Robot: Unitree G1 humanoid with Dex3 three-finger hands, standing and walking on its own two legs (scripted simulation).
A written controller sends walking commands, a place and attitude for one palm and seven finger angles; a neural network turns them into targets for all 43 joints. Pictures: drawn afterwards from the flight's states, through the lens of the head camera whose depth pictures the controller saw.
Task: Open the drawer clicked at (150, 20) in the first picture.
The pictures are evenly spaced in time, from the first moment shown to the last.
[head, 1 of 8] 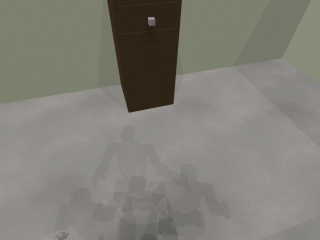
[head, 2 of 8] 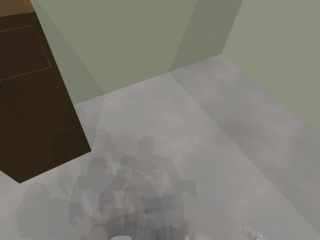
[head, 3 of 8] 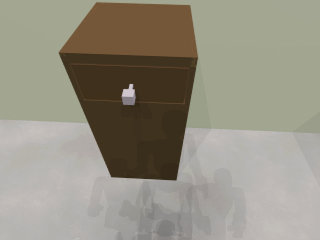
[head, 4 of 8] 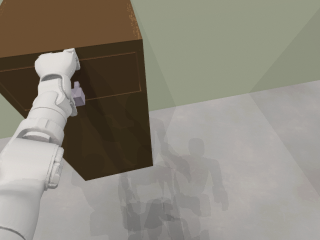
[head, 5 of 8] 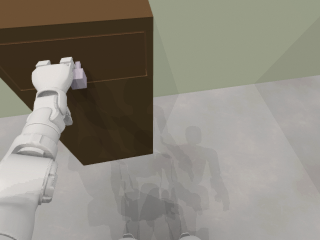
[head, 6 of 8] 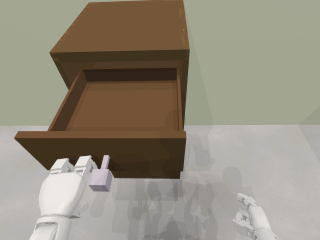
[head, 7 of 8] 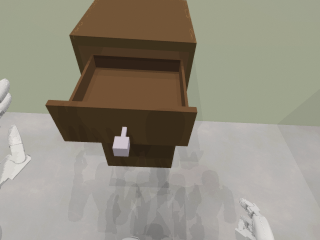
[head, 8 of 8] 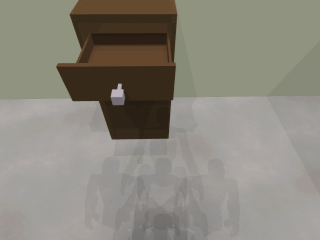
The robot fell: no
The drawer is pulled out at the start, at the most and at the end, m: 0.00 0.30 0.30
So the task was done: yes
